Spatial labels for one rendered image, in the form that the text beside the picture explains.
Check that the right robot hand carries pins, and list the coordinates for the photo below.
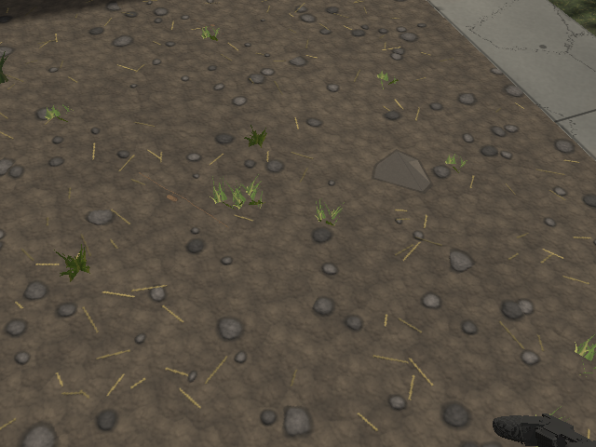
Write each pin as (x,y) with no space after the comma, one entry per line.
(546,431)

